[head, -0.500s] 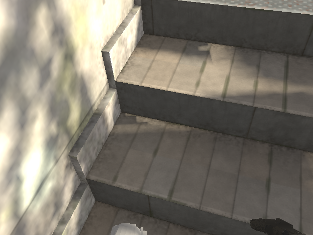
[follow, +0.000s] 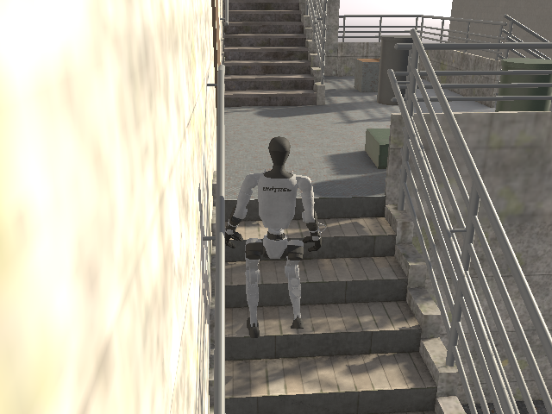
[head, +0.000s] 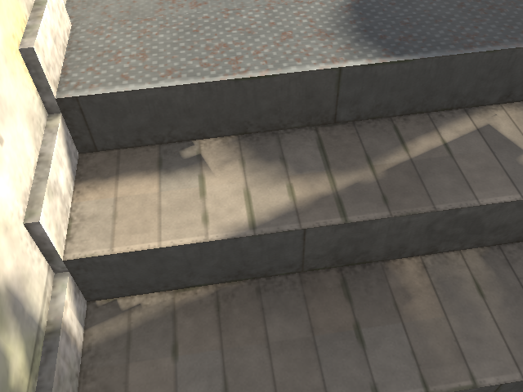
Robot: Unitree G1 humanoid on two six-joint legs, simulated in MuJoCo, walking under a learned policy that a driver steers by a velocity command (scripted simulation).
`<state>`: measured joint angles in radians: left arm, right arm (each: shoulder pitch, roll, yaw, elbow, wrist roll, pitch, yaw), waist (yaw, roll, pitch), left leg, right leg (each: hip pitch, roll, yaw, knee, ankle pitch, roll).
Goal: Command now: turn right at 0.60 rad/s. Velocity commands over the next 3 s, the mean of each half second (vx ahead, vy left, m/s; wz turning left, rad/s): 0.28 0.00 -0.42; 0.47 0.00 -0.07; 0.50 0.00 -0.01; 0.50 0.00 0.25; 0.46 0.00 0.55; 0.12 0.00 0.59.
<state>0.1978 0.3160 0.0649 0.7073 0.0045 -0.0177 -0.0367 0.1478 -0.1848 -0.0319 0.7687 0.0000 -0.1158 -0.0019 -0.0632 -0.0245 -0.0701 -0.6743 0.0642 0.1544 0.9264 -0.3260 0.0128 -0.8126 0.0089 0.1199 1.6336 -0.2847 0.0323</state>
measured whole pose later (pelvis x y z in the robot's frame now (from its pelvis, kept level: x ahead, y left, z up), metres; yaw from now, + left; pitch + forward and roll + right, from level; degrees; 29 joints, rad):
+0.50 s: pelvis +0.05 -0.08 +0.07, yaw -12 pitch +3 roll +2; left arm 0.30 0.24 0.05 0.79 0.02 -0.11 0.01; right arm 0.22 -0.26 -0.06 0.71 -0.03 -0.09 0.05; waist 0.03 0.01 -0.05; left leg -0.74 -0.01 -0.07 1.36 -0.15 -0.09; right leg -0.33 0.08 0.06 0.48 -0.31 -0.08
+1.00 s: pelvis +0.18 -0.06 +0.06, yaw -12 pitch +0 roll +1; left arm 0.15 0.23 0.03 0.68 0.05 -0.04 -0.04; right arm 0.50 -0.18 -0.03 0.87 -0.02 -0.06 -0.01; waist -0.06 -0.09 -0.03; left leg -0.12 -0.04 0.04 0.48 -0.37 0.05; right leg -0.65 0.03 0.04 1.42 -0.30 -0.02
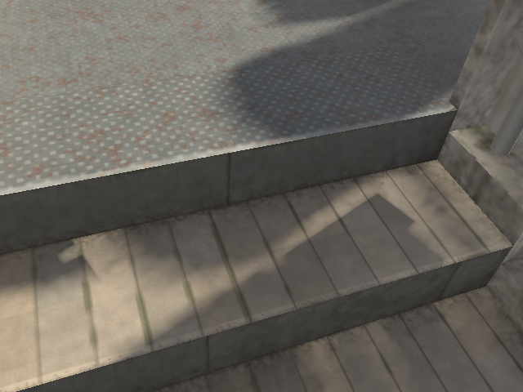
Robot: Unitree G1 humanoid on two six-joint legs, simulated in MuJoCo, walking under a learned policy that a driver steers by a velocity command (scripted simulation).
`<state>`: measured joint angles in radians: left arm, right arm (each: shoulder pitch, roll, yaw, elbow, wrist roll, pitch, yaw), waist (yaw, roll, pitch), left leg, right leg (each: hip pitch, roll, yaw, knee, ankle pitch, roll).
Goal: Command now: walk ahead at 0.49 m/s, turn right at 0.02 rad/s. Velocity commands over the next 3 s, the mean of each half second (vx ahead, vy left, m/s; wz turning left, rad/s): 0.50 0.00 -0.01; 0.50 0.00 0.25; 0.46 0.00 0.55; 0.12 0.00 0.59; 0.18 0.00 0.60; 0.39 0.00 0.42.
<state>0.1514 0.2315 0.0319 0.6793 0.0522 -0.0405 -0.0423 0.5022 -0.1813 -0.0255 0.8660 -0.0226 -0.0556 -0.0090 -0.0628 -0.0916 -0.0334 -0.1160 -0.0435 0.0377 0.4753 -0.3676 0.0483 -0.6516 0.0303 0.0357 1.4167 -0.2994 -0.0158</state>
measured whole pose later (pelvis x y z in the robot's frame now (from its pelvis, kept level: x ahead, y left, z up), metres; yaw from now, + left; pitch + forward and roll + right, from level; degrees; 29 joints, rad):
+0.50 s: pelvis +0.32 -0.08 +0.12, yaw +2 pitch +2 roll -3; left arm 0.25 0.21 0.07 0.91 0.04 -0.05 -0.01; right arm 0.19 -0.24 -0.07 0.71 -0.02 -0.12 0.00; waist 0.00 0.04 0.02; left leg -0.72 -0.02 -0.10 1.91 -0.13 0.12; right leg -0.57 0.07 -0.18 0.92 -0.39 -0.12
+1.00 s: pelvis +0.65 -0.08 +0.29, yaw +9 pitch +7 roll +4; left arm 0.25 0.26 -0.01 0.93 0.09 -0.06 -0.11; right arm 0.34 -0.25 -0.03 0.94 -0.04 -0.04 0.06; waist -0.03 -0.03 -0.16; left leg -0.60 -0.16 0.05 0.93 -0.46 0.10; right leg -0.83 0.05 0.17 1.89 -0.07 -0.17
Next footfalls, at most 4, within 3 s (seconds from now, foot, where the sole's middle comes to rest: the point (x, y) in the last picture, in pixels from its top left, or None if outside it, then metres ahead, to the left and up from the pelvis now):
0.32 right None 0.42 -0.14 -0.60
0.84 left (238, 272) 0.68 0.01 -0.43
1.26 right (315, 103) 1.07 -0.19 -0.26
1.78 left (205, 91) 1.12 0.09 -0.26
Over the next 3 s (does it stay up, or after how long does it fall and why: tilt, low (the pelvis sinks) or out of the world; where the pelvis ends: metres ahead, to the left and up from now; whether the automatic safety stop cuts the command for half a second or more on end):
stays up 1.20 0.17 0.50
